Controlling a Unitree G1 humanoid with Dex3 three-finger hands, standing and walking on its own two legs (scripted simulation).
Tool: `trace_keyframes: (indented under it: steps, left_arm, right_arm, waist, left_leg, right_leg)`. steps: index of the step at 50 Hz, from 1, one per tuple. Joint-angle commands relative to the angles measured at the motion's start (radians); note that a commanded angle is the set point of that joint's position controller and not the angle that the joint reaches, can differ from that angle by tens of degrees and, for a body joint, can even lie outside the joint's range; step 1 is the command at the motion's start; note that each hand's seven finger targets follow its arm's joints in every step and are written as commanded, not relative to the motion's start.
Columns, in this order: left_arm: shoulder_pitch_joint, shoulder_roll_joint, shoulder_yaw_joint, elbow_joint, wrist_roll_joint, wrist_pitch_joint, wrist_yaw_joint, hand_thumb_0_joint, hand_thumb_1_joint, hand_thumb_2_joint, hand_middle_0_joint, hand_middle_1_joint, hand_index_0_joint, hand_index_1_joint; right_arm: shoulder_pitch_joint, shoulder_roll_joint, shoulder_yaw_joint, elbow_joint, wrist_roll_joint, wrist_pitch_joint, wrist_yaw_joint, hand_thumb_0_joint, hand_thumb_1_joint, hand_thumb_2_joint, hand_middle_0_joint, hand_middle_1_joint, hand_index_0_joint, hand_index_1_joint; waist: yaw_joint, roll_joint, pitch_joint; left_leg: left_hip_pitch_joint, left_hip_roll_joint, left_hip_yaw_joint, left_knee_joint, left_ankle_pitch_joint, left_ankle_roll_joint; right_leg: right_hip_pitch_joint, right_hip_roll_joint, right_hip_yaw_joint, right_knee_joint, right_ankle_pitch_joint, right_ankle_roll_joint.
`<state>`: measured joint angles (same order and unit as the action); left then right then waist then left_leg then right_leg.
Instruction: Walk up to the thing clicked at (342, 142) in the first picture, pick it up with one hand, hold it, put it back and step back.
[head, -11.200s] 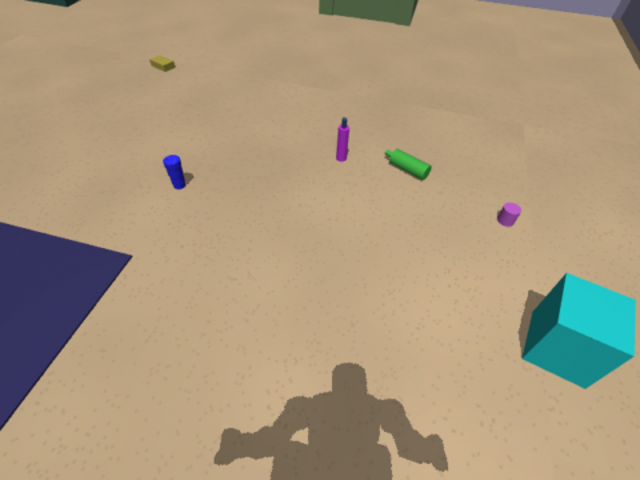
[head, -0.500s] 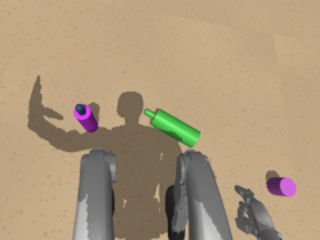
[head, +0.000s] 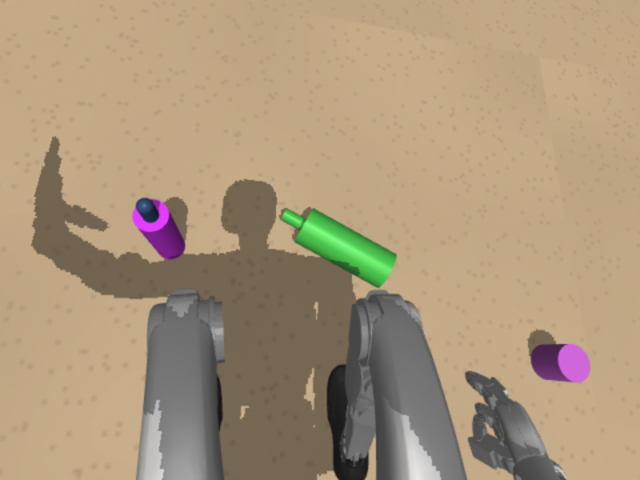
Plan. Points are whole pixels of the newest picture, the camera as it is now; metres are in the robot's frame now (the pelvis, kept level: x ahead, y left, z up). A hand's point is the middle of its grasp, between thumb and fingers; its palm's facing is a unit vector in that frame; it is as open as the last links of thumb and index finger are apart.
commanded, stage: approach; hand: left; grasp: from the side
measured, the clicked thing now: (159, 228) +0.45 +0.24 -0.28
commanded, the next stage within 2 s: close in in 0.42 s
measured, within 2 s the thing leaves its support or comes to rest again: neither
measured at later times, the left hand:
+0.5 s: hand (73, 231) +0.42 +0.33 -0.19, palm faces +0.07 -1.00 +0.03, open 17.6 cm
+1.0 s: hand (141, 242) +0.42 +0.25 -0.25, palm faces +0.06 -1.00 +0.02, open 17.6 cm
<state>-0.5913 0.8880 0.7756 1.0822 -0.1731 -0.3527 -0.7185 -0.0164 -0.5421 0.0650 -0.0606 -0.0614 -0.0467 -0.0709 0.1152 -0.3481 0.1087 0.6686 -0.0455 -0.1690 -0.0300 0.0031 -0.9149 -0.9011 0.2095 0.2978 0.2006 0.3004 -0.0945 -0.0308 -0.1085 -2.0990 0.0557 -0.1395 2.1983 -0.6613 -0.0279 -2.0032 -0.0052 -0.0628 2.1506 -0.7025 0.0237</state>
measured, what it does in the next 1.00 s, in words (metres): lowers itself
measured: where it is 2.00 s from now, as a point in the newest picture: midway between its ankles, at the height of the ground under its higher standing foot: (276, 446)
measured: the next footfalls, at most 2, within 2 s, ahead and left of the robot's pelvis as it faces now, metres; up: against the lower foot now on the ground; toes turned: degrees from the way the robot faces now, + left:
none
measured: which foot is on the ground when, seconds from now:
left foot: down 0.00-1.00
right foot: down 0.00-1.00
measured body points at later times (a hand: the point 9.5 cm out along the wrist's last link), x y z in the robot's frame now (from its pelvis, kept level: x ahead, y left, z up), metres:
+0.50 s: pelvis -0.01 +0.01 -0.09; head +0.23 +0.13 +0.27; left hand +0.41 +0.39 -0.19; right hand +0.15 -0.27 -0.15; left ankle +0.09 +0.14 -0.36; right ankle +0.09 -0.13 -0.36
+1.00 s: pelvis -0.01 +0.02 -0.12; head +0.21 +0.15 +0.25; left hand +0.41 +0.31 -0.25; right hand +0.14 -0.26 -0.16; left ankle +0.09 +0.14 -0.36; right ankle +0.09 -0.13 -0.36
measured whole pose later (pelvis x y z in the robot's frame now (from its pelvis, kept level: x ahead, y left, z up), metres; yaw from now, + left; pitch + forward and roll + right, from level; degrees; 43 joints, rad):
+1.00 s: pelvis -0.01 +0.02 -0.12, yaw -8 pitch +14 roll -14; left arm -0.56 0.74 0.55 1.32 -0.19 -0.97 -0.35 -0.02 -0.58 0.01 -0.06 -0.07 -0.07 -0.06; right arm -0.12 -0.38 0.39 0.61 -0.29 -0.05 0.11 0.00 -0.94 -0.90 0.21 0.30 0.20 0.30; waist -0.22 -0.21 0.21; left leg -2.24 0.04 -0.35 2.64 -0.68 -0.03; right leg -2.08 0.08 -0.18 2.46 -0.66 0.07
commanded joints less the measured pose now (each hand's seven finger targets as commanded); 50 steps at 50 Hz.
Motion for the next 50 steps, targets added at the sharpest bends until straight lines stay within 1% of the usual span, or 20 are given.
trace_keyframes:
  steps: [1, 5, 8, 13, 16, 17, 19, 21, 23, 25, 26, 27, 30, 32, 35, 37, 39, 43, 46, 50]
  left_arm:
    - [-0.179, 0.356, 0.055, -0.089, -0.063, -0.097, -0.014, 0.0, -0.611, 0.01, -0.081, -0.066, -0.06, -0.082]
    - [-0.201, 0.293, 0.024, -0.023, -0.1, -0.179, -0.036, 0.0, -0.599, 0.011, -0.081, -0.068, -0.062, -0.082]
    - [-0.228, 0.284, 0.012, 0.013, -0.117, -0.245, -0.036, 0.0, -0.578, 0.017, -0.075, -0.072, -0.06, -0.082]
    - [-0.249, 0.367, 0.048, 0.034, -0.112, -0.356, -0.015, 0.0, -0.549, 0.027, -0.073, -0.072, -0.055, -0.083]
    - [-0.228, 0.381, 0.05, 0.044, -0.099, -0.401, 0.001, 0.0, -0.571, 0.03, -0.077, -0.074, -0.057, -0.088]
    - [-0.233, 0.375, 0.038, 0.037, -0.092, -0.414, 0.006, 0.0, -0.568, 0.043, -0.073, -0.074, -0.051, -0.089]
    - [-0.234, 0.412, 0.063, 0.001, -0.082, -0.44, 0.024, 0.0, -0.579, 0.04, -0.075, -0.079, -0.053, -0.094]
    - [-0.213, 0.347, 0.023, 0.018, -0.076, -0.457, 0.035, 0.0, -0.609, 0.033, -0.079, -0.083, -0.056, -0.098]
    - [-0.213, 0.332, 0.021, 0.001, -0.079, -0.485, 0.052, 0.0, -0.594, 0.044, -0.072, -0.097, -0.055, -0.108]
    - [-0.192, 0.214, -0.062, 0.069, -0.079, -0.496, 0.065, 0.0, -0.588, 0.055, -0.067, -0.099, -0.05, -0.11]
    - [-0.221, 0.221, -0.07, 0.018, -0.078, -0.515, 0.076, 0.0, -0.6, 0.056, -0.07, -0.1, -0.051, -0.112]
    - [-0.202, 0.256, -0.044, 0.025, -0.071, -0.527, 0.098, 0.0, -0.611, 0.008, -0.073, -0.085, -0.065, -0.089]
    - [-0.194, 0.197, -0.089, 0.044, -0.06, -0.56, 0.146, 0.0, -0.611, 0.0, -0.076, -0.092, -0.073, -0.091]
    - [-0.189, 0.213, -0.064, 0.037, -0.058, -0.588, 0.193, 0.0, -0.611, 0.0, -0.077, -0.088, -0.075, -0.087]
    - [-0.179, 0.149, -0.089, 0.048, -0.058, -0.616, 0.245, 0.0, -0.611, 0.004, -0.072, -0.084, -0.07, -0.08]
    - [-0.144, 0.148, -0.089, 0.069, -0.046, -0.633, 0.279, 0.0, -0.611, 0.012, -0.07, -0.087, -0.069, -0.083]
    - [-0.152, 0.104, -0.133, 0.085, -0.03, -0.643, 0.305, 0.0, -0.599, 0.02, -0.063, -0.078, -0.062, -0.074]
    - [-0.162, 0.058, -0.196, 0.088, -0.021, -0.669, 0.34, 0.0, -0.579, 0.005, -0.06, -0.067, -0.063, -0.057]
    - [-0.158, 0.041, -0.212, 0.089, -0.028, -0.686, 0.362, 0.0, -0.57, 0.0, -0.062, -0.06, -0.065, -0.05]
    - [-0.177, 0.037, -0.235, 0.104, -0.022, -0.705, 0.4, 0.0, -0.555, 0.027, -0.05, -0.068, -0.056, -0.057]
  right_arm:
    - [0.102, -0.225, -0.068, -0.049, 0.002, -0.035, -0.009, 0.0, -0.907, -0.902, 0.198, 0.3, 0.199, 0.3]
    - [0.085, -0.243, -0.047, -0.051, -0.014, -0.045, 0.0, 0.0, -0.905, -0.902, 0.198, 0.3, 0.199, 0.3]
    - [0.061, -0.261, -0.03, -0.056, -0.028, -0.049, 0.009, 0.0, -0.898, -0.899, 0.198, 0.3, 0.199, 0.3]
    - [0.017, -0.285, 0.016, -0.062, -0.071, -0.037, 0.025, 0.0, -0.9, -0.9, 0.199, 0.3, 0.199, 0.3]
    - [-0.031, -0.298, 0.039, -0.07, -0.098, -0.013, 0.035, 0.0, -0.905, -0.902, 0.198, 0.3, 0.199, 0.3]
    - [-0.041, -0.305, 0.048, -0.07, -0.106, -0.005, 0.037, 0.0, -0.903, -0.903, 0.198, 0.3, 0.199, 0.3]
    - [-0.053, -0.318, 0.057, -0.061, -0.126, 0.012, 0.038, 0.0, -0.911, -0.905, 0.198, 0.3, 0.199, 0.3]
    - [-0.06, -0.318, 0.075, -0.063, -0.143, 0.027, 0.046, 0.0, -0.923, -0.908, 0.198, 0.3, 0.199, 0.3]
    - [-0.08, -0.331, 0.083, -0.061, -0.157, 0.035, 0.047, 0.0, -0.925, -0.908, 0.198, 0.3, 0.199, 0.3]
    - [-0.092, -0.322, 0.1, -0.049, -0.17, 0.043, 0.054, 0.0, -0.926, -0.909, 0.198, 0.3, 0.199, 0.3]
    - [-0.105, -0.325, 0.102, -0.051, -0.174, 0.046, 0.055, 0.0, -0.928, -0.909, 0.198, 0.3, 0.199, 0.3]
    - [-0.11, -0.333, 0.109, -0.058, -0.18, 0.049, 0.055, 0.0, -0.931, -0.908, 0.198, 0.3, 0.199, 0.3]
    - [-0.143, -0.336, 0.124, -0.061, -0.194, 0.065, 0.067, 0.0, -0.936, -0.907, 0.198, 0.3, 0.199, 0.3]
    - [-0.155, -0.346, 0.133, -0.072, -0.201, 0.069, 0.075, 0.0, -0.937, -0.907, 0.198, 0.3, 0.199, 0.3]
    - [-0.177, -0.342, 0.143, -0.085, -0.212, 0.077, 0.09, 0.0, -0.939, -0.907, 0.198, 0.3, 0.199, 0.3]
    - [-0.179, -0.351, 0.142, -0.079, -0.221, 0.086, 0.097, 0.0, -0.934, -0.906, 0.199, 0.3, 0.199, 0.3]
    - [-0.185, -0.357, 0.143, -0.082, -0.228, 0.095, 0.104, 0.0, -0.934, -0.906, 0.199, 0.3, 0.199, 0.3]
    - [-0.201, -0.352, 0.157, -0.09, -0.238, 0.105, 0.119, 0.0, -0.935, -0.905, 0.199, 0.3, 0.199, 0.3]
    - [-0.208, -0.351, 0.163, -0.094, -0.241, 0.108, 0.124, 0.0, -0.933, -0.904, 0.199, 0.3, 0.199, 0.3]
    - [-0.225, -0.352, 0.177, -0.104, -0.247, 0.116, 0.131, 0.0, -0.921, -0.902, 0.199, 0.3, 0.199, 0.3]
  waist:
    - [0.006, 0.172, -0.49]
    - [-0.028, 0.164, -0.475]
    - [-0.041, 0.178, -0.461]
    - [-0.036, 0.225, -0.465]
    - [-0.028, 0.297, -0.448]
    - [-0.038, 0.324, -0.441]
    - [-0.036, 0.374, -0.473]
    - [-0.062, 0.382, -0.478]
    - [-0.075, 0.411, -0.477]
    - [-0.111, 0.359, -0.427]
    - [-0.115, 0.367, -0.417]
    - [-0.109, 0.371, -0.414]
    - [-0.114, 0.36, -0.365]
    - [-0.118, 0.353, -0.359]
    - [-0.127, 0.323, -0.341]
    - [-0.123, 0.344, -0.313]
    - [-0.15, 0.345, -0.283]
    - [-0.175, 0.294, -0.251]
    - [-0.173, 0.266, -0.255]
    - [-0.18, 0.263, -0.23]
  left_leg:
    - [0.367, -0.015, 0.07, -0.224, 0.063, 0.057]
    - [0.353, -0.009, 0.063, -0.159, 0.084, 0.053]
    - [0.35, -0.004, 0.045, -0.127, 0.059, 0.045]
    - [0.332, 0.005, 0.04, -0.049, 0.089, 0.036]
    - [0.359, 0.015, 0.03, -0.038, 0.064, 0.025]
    - [0.372, 0.019, 0.023, -0.039, 0.066, 0.021]
    - [0.406, 0.023, 0.018, -0.009, 0.117, 0.015]
    - [0.421, 0.027, 0.0, 0.009, 0.143, 0.008]
    - [0.439, 0.03, -0.008, 0.036, 0.179, 0.004]
    - [0.395, 0.031, -0.02, 0.064, 0.153, 0.007]
    - [0.384, 0.031, -0.023, 0.07, 0.151, 0.006]
    - [0.38, 0.028, -0.023, 0.079, 0.171, 0.005]
    - [0.352, 0.03, -0.037, 0.089, 0.12, 0.003]
    - [0.33, 0.027, -0.041, 0.102, 0.121, 0.004]
    - [0.311, 0.026, -0.046, 0.117, 0.098, 0.006]
    - [0.314, 0.028, -0.054, 0.107, 0.112, -0.002]
    - [0.313, 0.029, -0.063, 0.102, 0.1, -0.004]
    - [0.251, 0.022, -0.065, 0.126, 0.044, 0.008]
    - [0.245, 0.02, -0.069, 0.14, 0.056, 0.011]
    - [0.231, 0.019, -0.075, 0.138, 0.008, 0.012]
  right_leg:
    - [0.21, 0.034, -0.046, -0.219, 0.093, -0.056]
    - [0.187, 0.042, -0.061, -0.176, 0.117, -0.053]
    - [0.147, 0.048, -0.085, -0.135, 0.097, -0.055]
    - [0.165, 0.06, -0.104, -0.066, 0.127, -0.053]
    - [0.133, 0.067, -0.12, -0.027, 0.105, -0.056]
    - [0.122, 0.068, -0.13, -0.008, 0.11, -0.057]
    - [0.135, 0.069, -0.136, 0.018, 0.16, -0.055]
    - [0.135, 0.072, -0.151, 0.043, 0.18, -0.055]
    - [0.14, 0.073, -0.159, 0.059, 0.217, -0.052]
    - [0.127, 0.078, -0.17, 0.061, 0.207, -0.05]
    - [0.13, 0.078, -0.175, 0.066, 0.212, -0.05]
    - [0.149, 0.079, -0.179, 0.072, 0.232, -0.047]
    - [0.12, 0.083, -0.195, 0.086, 0.195, -0.048]
    - [0.152, 0.083, -0.204, 0.091, 0.21, -0.043]
    - [0.158, 0.086, -0.211, 0.088, 0.205, -0.038]
    - [0.145, 0.087, -0.219, 0.104, 0.212, -0.042]
    - [0.127, 0.087, -0.231, 0.107, 0.207, -0.04]
    - [0.147, 0.094, -0.235, 0.093, 0.186, -0.034]
    - [0.157, 0.099, -0.236, 0.092, 0.2, -0.033]
    - [0.151, 0.104, -0.245, 0.088, 0.165, -0.032]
